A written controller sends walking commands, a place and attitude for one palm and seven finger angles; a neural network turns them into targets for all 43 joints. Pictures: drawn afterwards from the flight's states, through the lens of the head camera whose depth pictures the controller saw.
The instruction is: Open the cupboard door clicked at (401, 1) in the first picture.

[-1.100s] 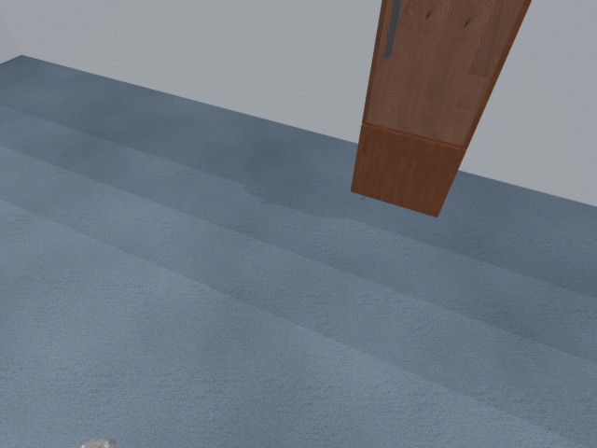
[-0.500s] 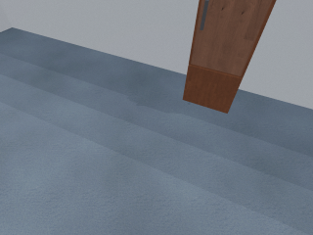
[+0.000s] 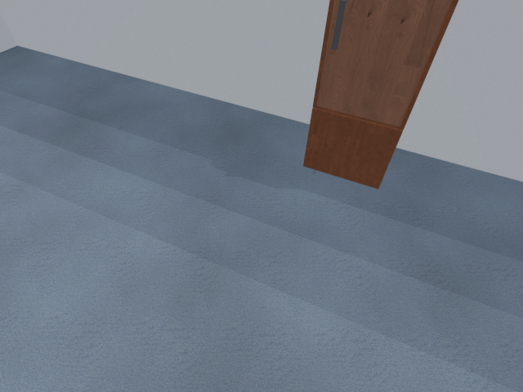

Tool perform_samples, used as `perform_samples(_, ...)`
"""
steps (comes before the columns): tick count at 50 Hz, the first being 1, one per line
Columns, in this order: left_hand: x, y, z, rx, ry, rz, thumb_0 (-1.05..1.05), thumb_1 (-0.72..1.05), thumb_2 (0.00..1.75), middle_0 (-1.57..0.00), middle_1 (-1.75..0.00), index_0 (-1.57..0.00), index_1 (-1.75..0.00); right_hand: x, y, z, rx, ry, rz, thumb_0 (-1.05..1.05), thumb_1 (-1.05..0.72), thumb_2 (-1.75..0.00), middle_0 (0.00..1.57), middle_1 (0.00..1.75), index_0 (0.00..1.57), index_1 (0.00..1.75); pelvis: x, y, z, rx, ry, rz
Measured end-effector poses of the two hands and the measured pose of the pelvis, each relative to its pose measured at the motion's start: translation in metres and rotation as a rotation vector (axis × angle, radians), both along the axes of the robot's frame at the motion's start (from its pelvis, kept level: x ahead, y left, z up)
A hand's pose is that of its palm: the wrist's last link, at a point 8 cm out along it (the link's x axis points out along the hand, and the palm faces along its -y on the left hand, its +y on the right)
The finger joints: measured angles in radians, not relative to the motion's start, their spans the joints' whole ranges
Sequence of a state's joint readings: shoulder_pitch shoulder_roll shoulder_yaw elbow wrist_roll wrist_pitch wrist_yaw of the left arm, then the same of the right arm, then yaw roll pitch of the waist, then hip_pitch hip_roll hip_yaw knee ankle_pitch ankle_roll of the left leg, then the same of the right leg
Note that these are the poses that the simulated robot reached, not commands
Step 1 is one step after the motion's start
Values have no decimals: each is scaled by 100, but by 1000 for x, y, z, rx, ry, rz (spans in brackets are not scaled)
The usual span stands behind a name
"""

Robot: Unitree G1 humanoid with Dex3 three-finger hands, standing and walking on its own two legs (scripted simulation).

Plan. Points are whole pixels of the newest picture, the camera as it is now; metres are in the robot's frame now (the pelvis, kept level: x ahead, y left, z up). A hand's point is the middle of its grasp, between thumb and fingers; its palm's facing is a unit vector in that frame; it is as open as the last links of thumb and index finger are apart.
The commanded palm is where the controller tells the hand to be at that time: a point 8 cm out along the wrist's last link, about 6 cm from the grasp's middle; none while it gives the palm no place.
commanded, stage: look at it before walking up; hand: left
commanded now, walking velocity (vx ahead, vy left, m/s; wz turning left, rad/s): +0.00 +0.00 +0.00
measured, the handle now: (339, 24) +1.39 -0.23 +0.03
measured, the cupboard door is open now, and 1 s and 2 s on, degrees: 0 0 0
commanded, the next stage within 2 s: walk to a spot facing it in 0.34 s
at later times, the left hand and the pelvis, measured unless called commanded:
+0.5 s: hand out of the picture +0.08 +0.25 -0.16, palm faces -0.03 -0.94 -0.34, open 7.4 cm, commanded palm none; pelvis +0.01 +0.00 +0.00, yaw +0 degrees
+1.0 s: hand out of the picture +0.14 +0.19 -0.21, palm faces -0.11 -0.98 -0.13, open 7.4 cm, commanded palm none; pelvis +0.15 +0.01 -0.02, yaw -7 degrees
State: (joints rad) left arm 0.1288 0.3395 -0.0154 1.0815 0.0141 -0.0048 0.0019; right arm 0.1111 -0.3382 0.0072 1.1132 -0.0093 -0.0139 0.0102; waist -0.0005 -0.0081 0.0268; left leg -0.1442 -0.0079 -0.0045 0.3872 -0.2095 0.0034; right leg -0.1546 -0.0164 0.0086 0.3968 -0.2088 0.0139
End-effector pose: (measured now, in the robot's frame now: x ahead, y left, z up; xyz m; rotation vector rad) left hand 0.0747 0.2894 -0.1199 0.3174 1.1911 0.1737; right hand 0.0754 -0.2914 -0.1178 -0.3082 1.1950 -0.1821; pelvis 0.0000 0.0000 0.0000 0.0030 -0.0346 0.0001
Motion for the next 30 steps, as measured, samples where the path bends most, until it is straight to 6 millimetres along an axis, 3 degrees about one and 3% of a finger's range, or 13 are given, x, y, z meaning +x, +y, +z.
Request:
perform_samples(24, 2, 2, 1, 11, 26, 10, 1, 90, 90, -20, -30, -20, -30, 13, -3, 1, -7, 7, 5, 0, -91, -90, 20, 30, 20, 30, 10, -2, 1, 0, 5, -2)
perform_samples(30, -7, -13, -13, -32, 81, 18, 1, 91, 90, -20, -30, -20, -30, 2, 12, -10, 30, 41, -21, 0, -91, -90, 20, 30, 20, 30, 23, -1, -3, -3, 17, -29)
